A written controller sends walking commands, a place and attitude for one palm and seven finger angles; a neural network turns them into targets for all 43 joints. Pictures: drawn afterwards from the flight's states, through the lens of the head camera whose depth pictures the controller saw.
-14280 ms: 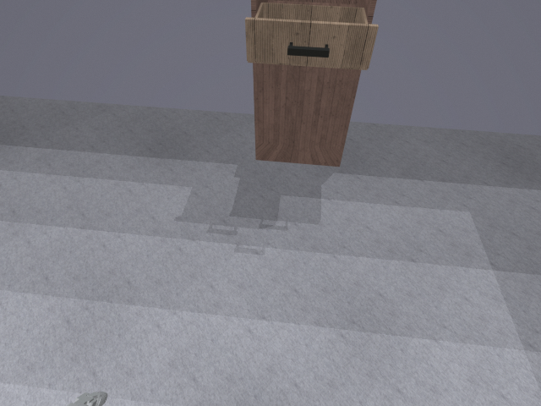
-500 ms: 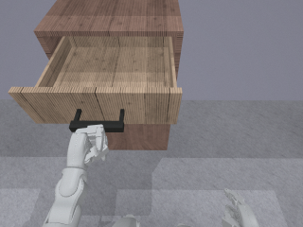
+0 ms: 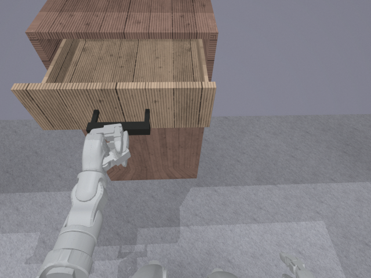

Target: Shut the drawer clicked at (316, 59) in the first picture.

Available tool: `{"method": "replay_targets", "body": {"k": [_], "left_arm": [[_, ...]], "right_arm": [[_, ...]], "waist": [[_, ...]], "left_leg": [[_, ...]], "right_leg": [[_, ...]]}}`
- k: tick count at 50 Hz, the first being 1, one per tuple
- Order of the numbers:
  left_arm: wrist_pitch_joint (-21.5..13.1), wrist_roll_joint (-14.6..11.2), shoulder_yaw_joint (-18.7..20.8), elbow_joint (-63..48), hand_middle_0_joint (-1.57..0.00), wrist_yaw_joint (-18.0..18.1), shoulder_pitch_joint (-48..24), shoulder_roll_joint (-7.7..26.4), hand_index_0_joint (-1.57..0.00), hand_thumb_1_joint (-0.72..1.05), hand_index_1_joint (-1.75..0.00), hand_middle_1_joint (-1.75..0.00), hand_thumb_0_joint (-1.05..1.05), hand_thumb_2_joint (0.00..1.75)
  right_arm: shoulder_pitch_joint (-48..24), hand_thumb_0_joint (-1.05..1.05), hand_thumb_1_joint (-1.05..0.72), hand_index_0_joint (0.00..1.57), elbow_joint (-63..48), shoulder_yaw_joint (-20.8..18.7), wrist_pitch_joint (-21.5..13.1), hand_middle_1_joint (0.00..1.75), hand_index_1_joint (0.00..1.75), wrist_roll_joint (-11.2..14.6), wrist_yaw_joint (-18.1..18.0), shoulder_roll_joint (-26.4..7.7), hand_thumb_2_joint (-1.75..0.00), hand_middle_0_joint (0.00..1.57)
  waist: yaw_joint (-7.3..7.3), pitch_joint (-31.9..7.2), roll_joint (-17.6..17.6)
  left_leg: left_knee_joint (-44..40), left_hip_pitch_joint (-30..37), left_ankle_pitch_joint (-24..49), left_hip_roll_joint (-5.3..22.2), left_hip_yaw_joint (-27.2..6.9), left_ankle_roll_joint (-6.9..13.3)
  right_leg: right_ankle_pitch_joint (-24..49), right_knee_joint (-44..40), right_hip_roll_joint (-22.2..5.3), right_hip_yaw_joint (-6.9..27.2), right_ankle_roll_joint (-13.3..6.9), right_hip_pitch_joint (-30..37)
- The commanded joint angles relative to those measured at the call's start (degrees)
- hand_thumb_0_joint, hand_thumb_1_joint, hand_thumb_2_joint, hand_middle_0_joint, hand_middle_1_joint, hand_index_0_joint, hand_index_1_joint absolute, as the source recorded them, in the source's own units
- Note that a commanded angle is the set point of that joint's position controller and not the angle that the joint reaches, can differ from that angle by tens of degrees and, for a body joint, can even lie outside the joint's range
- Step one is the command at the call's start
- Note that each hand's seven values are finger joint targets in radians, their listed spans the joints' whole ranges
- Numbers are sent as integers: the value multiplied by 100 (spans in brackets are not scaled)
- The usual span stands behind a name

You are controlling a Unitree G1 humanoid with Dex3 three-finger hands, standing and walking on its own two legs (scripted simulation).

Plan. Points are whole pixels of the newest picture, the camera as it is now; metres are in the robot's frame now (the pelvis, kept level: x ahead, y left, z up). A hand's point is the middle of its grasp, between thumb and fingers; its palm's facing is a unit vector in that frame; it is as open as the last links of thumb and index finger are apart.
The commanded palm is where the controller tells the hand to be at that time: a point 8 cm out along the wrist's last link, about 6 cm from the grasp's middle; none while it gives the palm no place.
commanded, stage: push the drawer shut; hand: left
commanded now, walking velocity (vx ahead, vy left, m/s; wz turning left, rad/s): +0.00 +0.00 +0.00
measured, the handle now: (120, 121) +0.45 +0.16 +0.06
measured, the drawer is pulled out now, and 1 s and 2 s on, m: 0.18 0.06 0.00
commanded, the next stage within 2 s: none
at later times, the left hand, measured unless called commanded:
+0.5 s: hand (132, 122) +0.45 +0.13 +0.06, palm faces +0.05 -1.00 -0.03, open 2.9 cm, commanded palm +0.43 +0.18 +0.07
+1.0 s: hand (133, 106) +0.50 +0.13 +0.06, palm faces +0.07 -1.00 -0.02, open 3.0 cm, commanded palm +0.48 +0.18 +0.07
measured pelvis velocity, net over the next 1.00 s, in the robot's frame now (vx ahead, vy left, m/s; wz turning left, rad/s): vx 0.00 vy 0.00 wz -0.03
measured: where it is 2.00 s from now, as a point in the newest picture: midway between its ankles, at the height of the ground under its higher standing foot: outside the picture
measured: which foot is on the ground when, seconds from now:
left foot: down 0.00-1.00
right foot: down 0.00-1.00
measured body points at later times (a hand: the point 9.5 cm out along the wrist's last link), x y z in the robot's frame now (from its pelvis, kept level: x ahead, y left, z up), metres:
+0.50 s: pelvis +0.00 +0.01 -0.01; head +0.08 +0.02 +0.44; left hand +0.44 +0.19 +0.06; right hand +0.06 -0.25 -0.12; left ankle +0.04 +0.08 -0.68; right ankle +0.00 -0.09 -0.68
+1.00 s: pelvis +0.00 +0.00 -0.01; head +0.10 +0.01 +0.42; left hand +0.49 +0.19 +0.06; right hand +0.00 -0.26 -0.13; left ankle +0.04 +0.08 -0.68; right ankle +0.00 -0.09 -0.68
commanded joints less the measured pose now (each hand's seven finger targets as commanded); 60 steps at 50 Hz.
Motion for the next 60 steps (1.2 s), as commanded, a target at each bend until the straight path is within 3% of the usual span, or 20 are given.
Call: {"method": "replay_targets", "body": {"k": [1,3,10,13,16,17,18,23,27,31,34,37,38,40,41,46,47,49,53,60], "left_arm": [[-326,-50,534,-898,-140,192,-2355,876,-140,90,-160,-160,0,90],[-338,-39,382,-803,-140,207,-2773,703,-140,90,-160,-160,0,90],[-429,108,459,-146,-140,342,-3499,749,-140,90,-160,-160,0,90],[-459,148,426,242,-140,368,-3968,702,-140,90,-160,-160,0,90],[-536,194,738,543,-140,361,-4236,1078,-140,90,-160,-160,0,90],[-569,206,815,551,-140,354,-4266,1163,-140,90,-160,-160,0,90],[-592,207,642,499,-140,333,-4332,947,-140,90,-160,-160,0,90],[-633,233,761,1040,-140,313,-4774,1041,-140,90,-160,-160,0,90],[-709,308,939,1452,-140,255,-5200,1333,-140,90,-160,-160,0,90],[-796,337,1249,1616,-140,214,-5370,1682,-140,90,-160,-160,0,90],[-807,319,1187,1696,-140,142,-5424,1583,-140,90,-160,-160,0,90],[-827,325,1437,1792,-140,121,-5548,1910,-140,90,-160,-160,0,90],[-823,336,1376,1814,-140,94,-5502,1842,-140,90,-160,-160,0,90],[-811,344,1340,1966,-140,77,-5704,1835,-140,90,-160,-160,0,90],[-813,362,1495,2067,-140,87,-5804,2034,-140,90,-160,-160,0,90],[-870,421,1440,2098,-140,88,-6225,2061,-140,90,-160,-160,0,90],[-895,449,1518,2058,-140,103,-6344,2207,-140,90,-160,-160,0,90],[-884,465,1408,2179,-140,98,-6362,2061,-140,90,-160,-160,0,90],[-837,526,1523,2483,-140,116,-6641,2303,-140,90,-160,-160,0,90],[-777,612,1631,2660,-140,68,-7130,2614,-140,90,-160,-160,0,90]], "right_arm": [[77,0,-90,20,-627,-309,-181,30,30,-12,-42,-830,-90,20],[117,0,-90,20,-581,-312,-164,30,30,-14,-27,-818,-90,20],[338,0,-90,20,-475,-345,-94,30,30,-57,18,-861,-90,20],[450,0,-90,20,-402,-341,-66,30,30,-81,40,-875,-90,20],[588,0,-90,20,-383,-339,-43,30,30,-109,33,-910,-90,20],[596,0,-90,20,-402,-341,-24,30,30,-111,40,-899,-90,20],[625,0,-90,20,-426,-340,-16,30,30,-117,60,-868,-90,20],[808,0,-90,20,-338,-348,36,30,30,-143,105,-885,-90,20],[955,0,-90,20,-302,-327,76,30,30,-170,101,-901,-90,20],[1136,0,-90,20,-283,-355,100,30,30,-211,108,-943,-90,20],[1192,0,-90,20,-281,-359,144,30,30,-215,138,-911,-90,20],[1300,0,-90,20,-262,-353,184,30,30,-224,150,-941,-90,20],[1292,0,-90,20,-283,-354,203,30,30,-220,155,-922,-90,20],[1333,0,-90,20,-240,-351,222,30,30,-212,155,-923,-90,20],[1390,0,-90,20,-204,-342,224,30,30,-232,147,-947,-90,20],[1474,0,-90,20,-166,-346,231,30,30,-255,157,-970,-90,20],[1501,0,-90,20,-141,-351,238,30,30,-259,153,-985,-90,20],[1496,0,-90,20,-152,-347,239,30,30,-267,172,-969,-90,20],[1601,0,-90,20,-89,-328,249,30,30,-281,164,-1003,-90,20],[1763,0,-90,20,-96,-284,256,30,30,-323,170,-1043,-90,20]], "waist": [[-149,-1795,-47],[-258,-1785,22],[-318,-1948,67],[-443,-1879,-59],[-400,-1974,-113],[-354,-2093,35],[-376,-2238,114],[-491,-2073,62],[-569,-2030,43],[-519,-2410,163],[-545,-2502,181],[-547,-2488,98],[-547,-2487,144],[-654,-2326,71],[-648,-2249,84],[-758,-2453,336],[-770,-2534,361],[-802,-2569,431],[-908,-2449,249],[-996,-2663,560]], "left_leg": [[-723,1455,930,75,-545,-159],[-714,1541,873,88,-579,-172],[-706,1743,912,123,-700,-201],[-681,1685,761,131,-754,-183],[-677,1563,784,112,-736,-166],[-660,1606,891,98,-702,-175],[-644,1730,1055,97,-699,-181],[-562,1611,1021,113,-726,-171],[-490,1338,826,86,-657,-126],[-408,1456,1114,85,-658,-123],[-331,1472,1321,84,-604,-123],[-306,1244,1286,79,-570,-99],[-302,1226,1304,75,-549,-102],[-272,1118,1188,80,-538,-81],[-258,1014,1152,73,-551,-71],[-204,1225,1184,91,-604,-72],[-198,1266,1231,108,-617,-81],[-169,1261,1179,99,-612,-81],[-90,950,1081,91,-592,-45],[22,919,1143,102,-626,-40]], "right_leg": [[1180,-797,-19,436,158,252],[1081,-793,-19,395,160,52],[940,-702,30,321,125,-267],[805,-691,47,300,139,-472],[839,-655,68,327,127,-361],[928,-640,57,349,118,-288],[1056,-622,60,341,115,-271],[1011,-592,92,326,117,-515],[938,-593,96,401,141,-516],[1162,-494,115,406,124,-441],[1377,-505,128,432,135,-371],[1431,-501,142,478,150,-236],[1464,-507,138,485,152,-217],[1394,-552,143,497,167,-304],[1363,-535,148,506,163,-323],[1277,-516,154,495,158,-565],[1306,-497,150,491,162,-570],[1234,-515,155,498,165,-632],[1202,-532,160,543,186,-618],[1178,-477,181,553,173,-732]]}}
